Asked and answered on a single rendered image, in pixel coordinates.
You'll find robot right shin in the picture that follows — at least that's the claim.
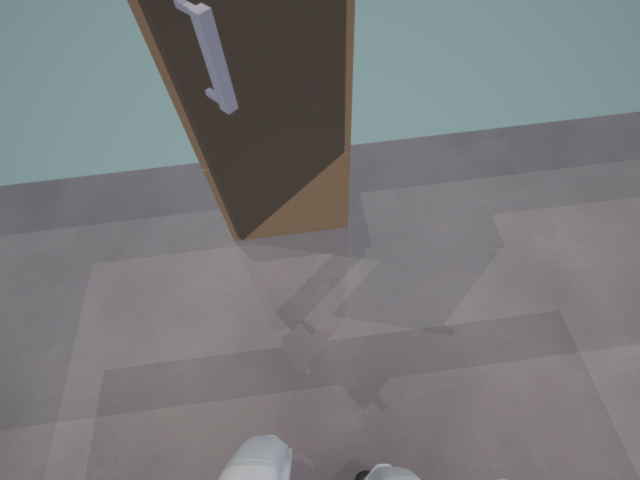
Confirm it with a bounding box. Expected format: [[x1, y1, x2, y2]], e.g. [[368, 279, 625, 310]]
[[367, 464, 392, 477]]

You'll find handle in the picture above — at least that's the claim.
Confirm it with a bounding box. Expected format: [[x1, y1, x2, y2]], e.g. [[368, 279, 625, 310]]
[[173, 0, 239, 115]]

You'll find left robot thigh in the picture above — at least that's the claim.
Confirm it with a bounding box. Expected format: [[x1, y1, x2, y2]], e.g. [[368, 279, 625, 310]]
[[218, 436, 292, 480]]

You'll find cupboard door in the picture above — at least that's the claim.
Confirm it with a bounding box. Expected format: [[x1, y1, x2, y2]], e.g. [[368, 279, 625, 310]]
[[138, 0, 346, 241]]

